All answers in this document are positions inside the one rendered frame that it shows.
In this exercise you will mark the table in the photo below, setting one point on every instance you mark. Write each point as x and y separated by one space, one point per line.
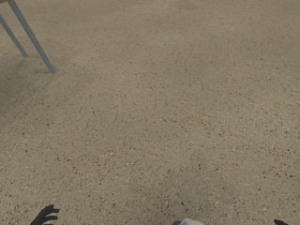
28 31

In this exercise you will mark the robot left hand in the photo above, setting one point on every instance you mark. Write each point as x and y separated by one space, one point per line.
42 216

